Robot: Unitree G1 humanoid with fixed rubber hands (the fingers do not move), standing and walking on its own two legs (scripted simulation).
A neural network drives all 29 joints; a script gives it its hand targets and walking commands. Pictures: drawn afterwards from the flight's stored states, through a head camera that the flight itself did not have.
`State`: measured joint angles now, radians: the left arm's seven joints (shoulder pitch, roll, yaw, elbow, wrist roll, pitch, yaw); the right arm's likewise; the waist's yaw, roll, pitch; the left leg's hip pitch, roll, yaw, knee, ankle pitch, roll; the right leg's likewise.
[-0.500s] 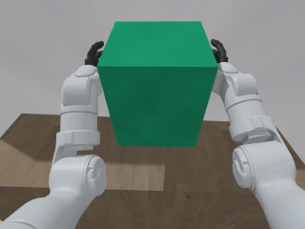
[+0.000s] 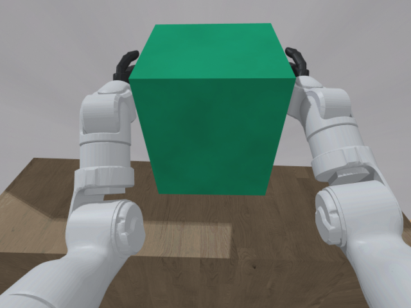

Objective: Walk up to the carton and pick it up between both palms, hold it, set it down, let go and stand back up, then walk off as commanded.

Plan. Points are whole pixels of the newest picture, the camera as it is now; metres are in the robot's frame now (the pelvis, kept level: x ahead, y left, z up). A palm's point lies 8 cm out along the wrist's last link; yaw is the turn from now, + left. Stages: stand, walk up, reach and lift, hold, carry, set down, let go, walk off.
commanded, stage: hold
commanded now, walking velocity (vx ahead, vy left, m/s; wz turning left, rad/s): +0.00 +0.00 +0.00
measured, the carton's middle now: (212, 112) +0.39 -0.01 +0.25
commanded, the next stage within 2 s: none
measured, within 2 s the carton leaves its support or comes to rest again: neither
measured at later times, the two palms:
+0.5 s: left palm (125, 88) +0.38 +0.14 +0.30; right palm (297, 87) +0.39 -0.16 +0.31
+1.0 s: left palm (125, 87) +0.38 +0.14 +0.30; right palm (298, 87) +0.38 -0.16 +0.31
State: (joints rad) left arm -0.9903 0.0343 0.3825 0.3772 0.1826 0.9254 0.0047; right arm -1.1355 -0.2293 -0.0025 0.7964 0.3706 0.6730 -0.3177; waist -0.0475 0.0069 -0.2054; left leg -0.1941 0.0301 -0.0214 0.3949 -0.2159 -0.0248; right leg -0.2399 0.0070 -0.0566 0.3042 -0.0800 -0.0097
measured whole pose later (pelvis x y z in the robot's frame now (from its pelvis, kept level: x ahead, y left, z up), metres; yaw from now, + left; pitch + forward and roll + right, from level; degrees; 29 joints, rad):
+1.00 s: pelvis +0.00 +0.00 +0.00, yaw +0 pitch +1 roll -1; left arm -1.04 0.05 0.39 0.44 0.19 0.93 0.00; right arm -1.16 -0.23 0.00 0.83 0.37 0.70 -0.32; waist -0.04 0.01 -0.21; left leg -0.19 0.03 -0.02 0.39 -0.21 -0.02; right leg -0.24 0.01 -0.06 0.31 -0.08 -0.01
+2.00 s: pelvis +0.00 +0.00 +0.00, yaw +0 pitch +1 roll -1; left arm -1.05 0.05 0.40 0.46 0.19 0.92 0.00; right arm -1.16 -0.23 0.00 0.83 0.37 0.71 -0.32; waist -0.04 0.01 -0.22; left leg -0.19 0.03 -0.02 0.39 -0.21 -0.02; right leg -0.24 0.01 -0.06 0.31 -0.08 -0.01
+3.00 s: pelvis +0.00 +0.00 +0.00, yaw +0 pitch +0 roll -1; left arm -1.05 0.06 0.40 0.47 0.19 0.92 0.00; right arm -1.16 -0.23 0.00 0.83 0.37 0.72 -0.32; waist -0.04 0.01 -0.22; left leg -0.19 0.03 -0.03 0.39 -0.21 -0.02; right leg -0.24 0.01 -0.06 0.31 -0.08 -0.01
